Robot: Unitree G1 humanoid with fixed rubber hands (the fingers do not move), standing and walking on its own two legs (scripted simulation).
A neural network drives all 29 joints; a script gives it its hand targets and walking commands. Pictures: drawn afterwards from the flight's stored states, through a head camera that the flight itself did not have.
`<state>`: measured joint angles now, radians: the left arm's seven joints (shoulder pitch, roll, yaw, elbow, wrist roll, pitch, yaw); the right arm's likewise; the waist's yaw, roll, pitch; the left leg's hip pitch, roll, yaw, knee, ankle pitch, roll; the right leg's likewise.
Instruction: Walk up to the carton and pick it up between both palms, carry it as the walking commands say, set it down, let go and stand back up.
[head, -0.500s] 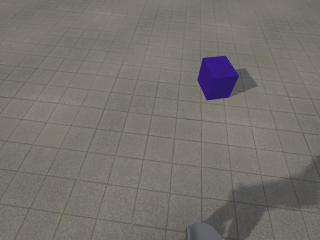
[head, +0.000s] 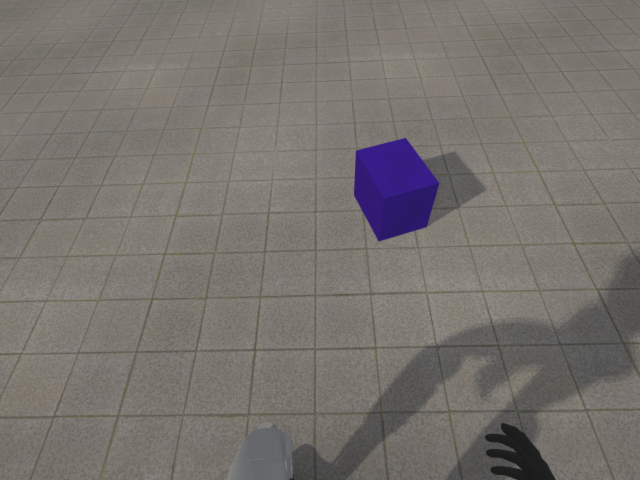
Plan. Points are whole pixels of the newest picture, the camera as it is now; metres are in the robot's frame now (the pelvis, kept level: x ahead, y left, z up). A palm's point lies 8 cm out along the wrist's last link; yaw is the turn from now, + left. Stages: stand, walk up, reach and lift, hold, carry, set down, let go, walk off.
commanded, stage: walk up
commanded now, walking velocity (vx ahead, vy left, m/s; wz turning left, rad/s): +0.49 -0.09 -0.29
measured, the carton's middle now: (392, 189) +1.17 -0.17 -0.65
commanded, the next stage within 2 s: none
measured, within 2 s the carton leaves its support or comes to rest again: neither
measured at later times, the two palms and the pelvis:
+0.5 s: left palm (239, 291) +0.41 +0.20 -0.13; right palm (554, 432) +0.21 -0.29 -0.15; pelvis +0.29 -0.05 -0.01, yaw -5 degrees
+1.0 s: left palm (285, 260) +0.48 +0.12 -0.13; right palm (511, 175) +0.71 -0.34 -0.13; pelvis +0.57 -0.11 -0.01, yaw -8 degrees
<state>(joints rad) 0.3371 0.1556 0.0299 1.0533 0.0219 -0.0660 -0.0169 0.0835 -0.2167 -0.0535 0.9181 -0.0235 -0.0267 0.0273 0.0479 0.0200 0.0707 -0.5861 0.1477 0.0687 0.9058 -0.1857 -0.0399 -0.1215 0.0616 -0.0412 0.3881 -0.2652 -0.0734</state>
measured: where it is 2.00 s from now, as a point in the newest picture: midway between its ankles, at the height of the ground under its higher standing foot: (391, 291)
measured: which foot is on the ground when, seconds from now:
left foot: up 0.00-0.14, down 0.16-0.54, up 0.56-1.00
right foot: down 0.00-0.16, up 0.18-0.52, down 0.54-1.00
